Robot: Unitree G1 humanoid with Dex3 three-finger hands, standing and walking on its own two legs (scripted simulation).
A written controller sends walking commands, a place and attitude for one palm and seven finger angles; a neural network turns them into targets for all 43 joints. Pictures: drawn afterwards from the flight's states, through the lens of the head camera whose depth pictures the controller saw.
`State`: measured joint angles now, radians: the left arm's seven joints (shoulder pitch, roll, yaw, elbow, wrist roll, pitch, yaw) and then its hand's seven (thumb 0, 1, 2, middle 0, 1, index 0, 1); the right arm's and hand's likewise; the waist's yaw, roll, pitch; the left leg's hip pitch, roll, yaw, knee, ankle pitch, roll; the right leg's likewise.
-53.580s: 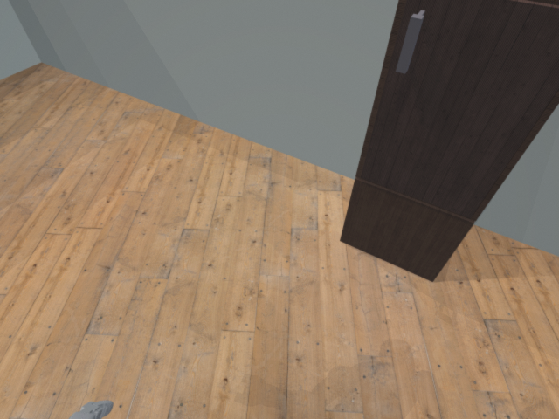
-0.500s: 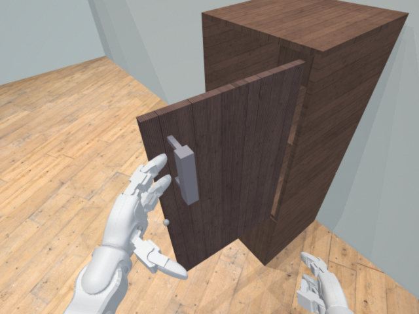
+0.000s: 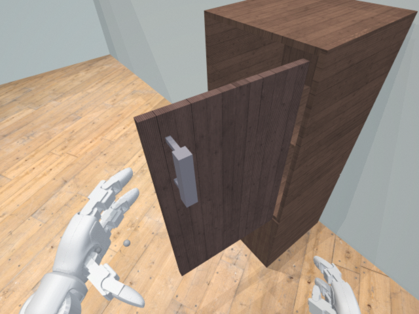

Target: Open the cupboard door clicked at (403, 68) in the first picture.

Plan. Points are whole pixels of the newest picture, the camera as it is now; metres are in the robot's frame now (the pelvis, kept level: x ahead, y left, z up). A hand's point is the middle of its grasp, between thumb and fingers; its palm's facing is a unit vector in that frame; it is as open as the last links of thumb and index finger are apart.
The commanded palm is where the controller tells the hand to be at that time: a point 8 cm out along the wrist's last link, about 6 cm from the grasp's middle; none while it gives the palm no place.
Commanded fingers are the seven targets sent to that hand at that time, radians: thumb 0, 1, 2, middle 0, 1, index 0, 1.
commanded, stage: draw the hand back to the body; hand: left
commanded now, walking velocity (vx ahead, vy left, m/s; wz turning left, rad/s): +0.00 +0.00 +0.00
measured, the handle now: (180, 171) +0.32 +0.09 +0.15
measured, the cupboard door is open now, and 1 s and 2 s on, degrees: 85 85 85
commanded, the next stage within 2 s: step back with the hand held close in 1.60 s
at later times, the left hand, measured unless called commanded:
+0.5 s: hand (95, 243) +0.18 +0.18 +0.15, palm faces -0.07 -0.99 -0.09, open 16.3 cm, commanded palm +0.15 +0.24 +0.16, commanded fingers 0.00 -0.32 0.38 -0.16 -0.30 -0.16 -0.30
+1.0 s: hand (55, 221) +0.21 +0.26 +0.15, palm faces +0.34 -0.86 -0.37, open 11.8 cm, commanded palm +0.16 +0.31 +0.17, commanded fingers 0.00 0.55 0.75 -0.19 -0.30 -0.19 -0.30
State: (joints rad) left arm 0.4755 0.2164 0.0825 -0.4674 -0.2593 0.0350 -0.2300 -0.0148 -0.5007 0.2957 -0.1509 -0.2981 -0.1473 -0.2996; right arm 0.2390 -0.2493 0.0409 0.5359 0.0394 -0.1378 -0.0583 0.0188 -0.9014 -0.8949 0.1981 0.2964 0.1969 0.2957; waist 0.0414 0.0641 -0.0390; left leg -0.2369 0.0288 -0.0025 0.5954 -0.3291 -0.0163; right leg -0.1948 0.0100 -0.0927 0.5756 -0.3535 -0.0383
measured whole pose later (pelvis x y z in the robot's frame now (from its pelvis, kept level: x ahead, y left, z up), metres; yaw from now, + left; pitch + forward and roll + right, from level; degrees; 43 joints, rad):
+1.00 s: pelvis +0.01 +0.03 +0.01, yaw -2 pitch -4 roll -1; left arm 0.50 0.31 0.23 -0.44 -0.05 -0.08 0.12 0.00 0.21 0.60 -0.18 -0.30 -0.18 -0.30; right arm 0.20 -0.21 0.03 0.63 0.00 -0.10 -0.07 0.02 -0.90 -0.89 0.20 0.30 0.20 0.30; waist 0.06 0.05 0.03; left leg -0.10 0.00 0.05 0.44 -0.27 0.02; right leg -0.07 -0.01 -0.04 0.40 -0.26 0.00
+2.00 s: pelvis -0.02 +0.04 +0.01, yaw -4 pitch +0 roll -1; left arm 0.55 0.39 0.36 -0.44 -0.05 -0.12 0.11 0.01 0.89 0.89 -0.21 -0.30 -0.21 -0.30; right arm 0.16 -0.24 -0.02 0.56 0.02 0.02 -0.08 0.02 -0.90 -0.89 0.20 0.30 0.20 0.30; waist 0.01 0.04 0.03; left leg -0.22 0.02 0.08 0.46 -0.24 0.03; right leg -0.20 0.01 -0.01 0.41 -0.21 0.01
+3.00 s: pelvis -0.23 +0.09 -0.01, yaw -8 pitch -1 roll -1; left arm 0.50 0.44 0.42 -0.54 -0.06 -0.20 0.13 0.01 0.89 0.89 -0.21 -0.30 -0.21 -0.30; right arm 0.20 -0.19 0.01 0.63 0.01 -0.11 -0.08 0.02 -0.90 -0.89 0.20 0.30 0.20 0.30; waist 0.00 -0.05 0.01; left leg -0.41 -0.04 0.04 0.57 -0.14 0.07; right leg -0.17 0.01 0.04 0.64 -0.47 0.01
